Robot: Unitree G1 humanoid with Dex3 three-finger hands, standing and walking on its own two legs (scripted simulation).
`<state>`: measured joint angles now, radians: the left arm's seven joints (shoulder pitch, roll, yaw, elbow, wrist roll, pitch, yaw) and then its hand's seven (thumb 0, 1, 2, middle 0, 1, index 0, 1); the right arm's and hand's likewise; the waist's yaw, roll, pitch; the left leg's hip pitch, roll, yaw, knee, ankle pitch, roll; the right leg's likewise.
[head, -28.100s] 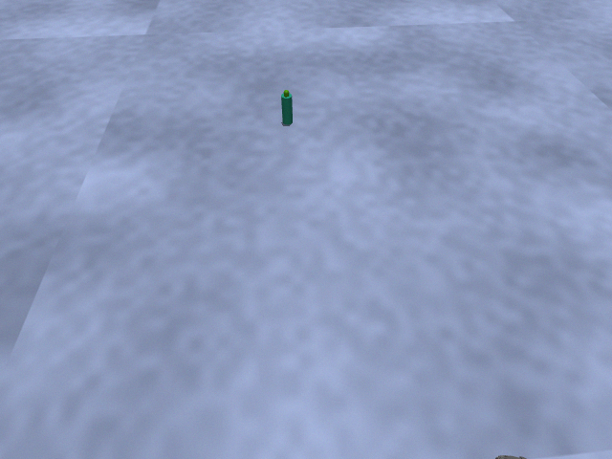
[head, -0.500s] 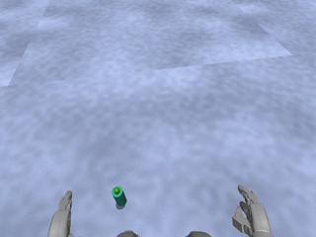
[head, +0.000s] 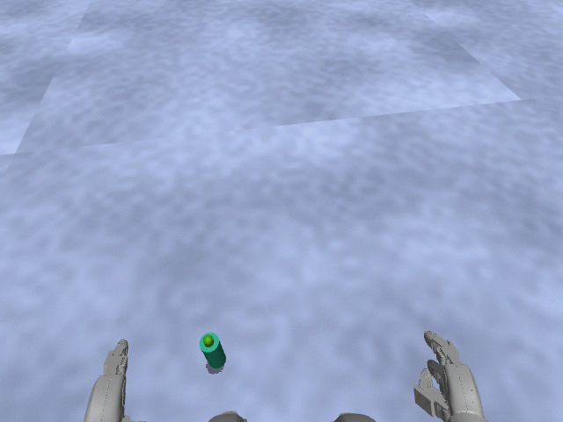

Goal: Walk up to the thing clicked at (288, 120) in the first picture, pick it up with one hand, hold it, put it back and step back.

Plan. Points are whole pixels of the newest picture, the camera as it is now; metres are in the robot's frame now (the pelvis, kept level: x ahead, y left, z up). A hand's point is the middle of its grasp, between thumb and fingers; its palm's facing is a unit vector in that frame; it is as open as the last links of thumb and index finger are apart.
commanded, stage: stand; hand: left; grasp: from the side
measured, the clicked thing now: (212, 349) +0.43 +0.22 -0.62
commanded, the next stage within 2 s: none
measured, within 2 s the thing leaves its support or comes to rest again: neither
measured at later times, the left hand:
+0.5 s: hand out of the picture +0.12 +0.23 -0.10, palm faces -0.04 -0.94 -0.35, open 8.4 cm
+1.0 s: hand out of the picture +0.05 +0.26 -0.10, palm faces -0.02 -0.94 -0.35, open 7.4 cm
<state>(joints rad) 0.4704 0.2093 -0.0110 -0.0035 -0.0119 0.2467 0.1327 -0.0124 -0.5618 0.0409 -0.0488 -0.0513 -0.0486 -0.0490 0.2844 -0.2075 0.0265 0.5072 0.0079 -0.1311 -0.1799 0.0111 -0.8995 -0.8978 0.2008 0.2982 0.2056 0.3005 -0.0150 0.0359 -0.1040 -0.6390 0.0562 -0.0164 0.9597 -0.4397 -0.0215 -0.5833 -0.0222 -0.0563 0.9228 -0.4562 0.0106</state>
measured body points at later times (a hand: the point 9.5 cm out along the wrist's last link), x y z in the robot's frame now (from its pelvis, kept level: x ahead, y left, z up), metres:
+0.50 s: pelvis +0.00 +0.00 +0.02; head +0.01 +0.00 +0.47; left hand +0.12 +0.28 -0.08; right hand +0.12 -0.28 -0.09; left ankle +0.03 +0.13 -0.69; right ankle +0.01 -0.13 -0.69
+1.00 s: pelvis -0.01 +0.01 +0.06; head -0.01 +0.01 +0.51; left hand +0.05 +0.31 -0.08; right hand +0.06 -0.27 -0.09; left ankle +0.03 +0.13 -0.69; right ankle +0.01 -0.13 -0.69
